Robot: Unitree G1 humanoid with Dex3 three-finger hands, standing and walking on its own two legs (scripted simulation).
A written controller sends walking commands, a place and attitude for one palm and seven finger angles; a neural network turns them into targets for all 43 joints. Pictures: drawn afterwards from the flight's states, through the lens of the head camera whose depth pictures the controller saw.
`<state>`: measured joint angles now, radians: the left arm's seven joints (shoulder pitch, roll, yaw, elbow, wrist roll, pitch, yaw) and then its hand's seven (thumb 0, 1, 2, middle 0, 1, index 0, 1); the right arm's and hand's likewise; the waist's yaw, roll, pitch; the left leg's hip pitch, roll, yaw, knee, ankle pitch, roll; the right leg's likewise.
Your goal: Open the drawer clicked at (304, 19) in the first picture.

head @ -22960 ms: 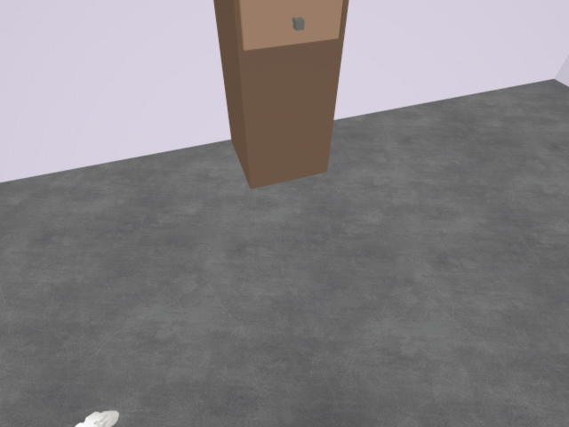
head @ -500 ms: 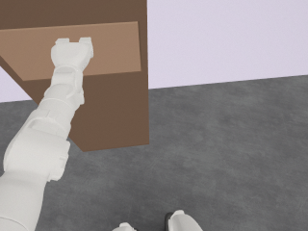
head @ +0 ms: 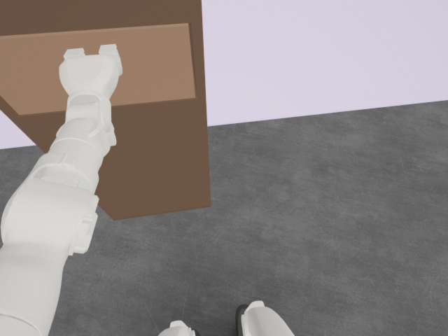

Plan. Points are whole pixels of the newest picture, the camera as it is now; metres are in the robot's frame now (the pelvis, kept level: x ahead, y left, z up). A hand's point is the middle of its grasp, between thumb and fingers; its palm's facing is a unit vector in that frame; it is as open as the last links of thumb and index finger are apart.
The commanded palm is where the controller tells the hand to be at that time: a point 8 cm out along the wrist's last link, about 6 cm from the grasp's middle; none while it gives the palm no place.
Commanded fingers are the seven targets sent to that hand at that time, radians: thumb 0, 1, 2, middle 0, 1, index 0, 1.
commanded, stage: lower the fingers behind the handle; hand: left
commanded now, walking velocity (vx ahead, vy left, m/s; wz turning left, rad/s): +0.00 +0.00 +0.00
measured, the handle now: (93, 87) +0.58 +0.20 +0.07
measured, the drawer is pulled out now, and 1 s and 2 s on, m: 0.00 0.00 0.00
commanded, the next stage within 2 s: lift the fingers back up to retry in 0.30 s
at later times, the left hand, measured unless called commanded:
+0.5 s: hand (100, 98) +0.54 +0.18 +0.08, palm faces +0.00 +0.04 -1.00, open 13.6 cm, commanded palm +0.53 +0.17 +0.11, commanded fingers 0.00 -0.50 0.30 -0.30 -1.20 -0.30 -1.20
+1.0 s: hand (98, 90) +0.54 +0.17 +0.09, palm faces +0.00 -0.03 -1.00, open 13.6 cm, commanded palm +0.53 +0.17 +0.17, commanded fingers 0.00 -0.50 0.30 -0.30 -1.20 -0.30 -1.20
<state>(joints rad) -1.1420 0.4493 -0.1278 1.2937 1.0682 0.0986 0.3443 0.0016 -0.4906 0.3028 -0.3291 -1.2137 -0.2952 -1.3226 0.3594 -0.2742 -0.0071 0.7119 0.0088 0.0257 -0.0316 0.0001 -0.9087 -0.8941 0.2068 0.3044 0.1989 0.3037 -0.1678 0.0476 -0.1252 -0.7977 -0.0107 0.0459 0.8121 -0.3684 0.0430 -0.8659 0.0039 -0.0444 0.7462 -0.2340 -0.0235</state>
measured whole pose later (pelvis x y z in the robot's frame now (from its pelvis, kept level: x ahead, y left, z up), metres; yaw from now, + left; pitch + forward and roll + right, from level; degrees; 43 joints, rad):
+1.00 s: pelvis +0.05 +0.01 +0.02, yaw +1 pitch +16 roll -1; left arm -0.92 0.40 -0.13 1.03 1.03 0.02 0.27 0.00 -0.49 0.30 -0.43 -1.22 -0.36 -1.22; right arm 0.36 -0.26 -0.05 0.74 -0.01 0.04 -0.03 0.00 -0.91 -0.89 0.21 0.30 0.20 0.30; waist -0.09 0.08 -0.11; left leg -0.57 -0.02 0.03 0.65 -0.37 0.04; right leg -0.64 0.00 -0.05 0.60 -0.25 -0.02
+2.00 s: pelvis +0.04 -0.01 +0.03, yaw -1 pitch +13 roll +0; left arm -0.97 0.47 -0.09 1.08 1.06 0.00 0.20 0.00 -0.49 0.30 -0.36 -1.25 -0.36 -1.24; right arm 0.33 -0.28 -0.04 0.74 0.02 0.06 -0.05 0.00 -0.91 -0.89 0.20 0.30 0.20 0.30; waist -0.10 0.06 -0.09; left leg -0.49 -0.01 0.05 0.57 -0.32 0.03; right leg -0.58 0.02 -0.03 0.56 -0.22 -0.03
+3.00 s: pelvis -0.01 +0.00 +0.01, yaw -1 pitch +17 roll +0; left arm -1.19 0.59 -0.06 1.30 1.10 -0.04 0.23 0.00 -0.49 0.30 -0.39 -1.23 -0.37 -1.25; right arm 0.37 -0.31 0.01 0.70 0.03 -0.01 -0.08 0.00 -0.91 -0.89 0.21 0.30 0.20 0.30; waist -0.18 0.05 -0.08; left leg -0.71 -0.01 0.07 0.72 -0.31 0.04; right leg -0.79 0.01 -0.01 0.66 -0.17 -0.02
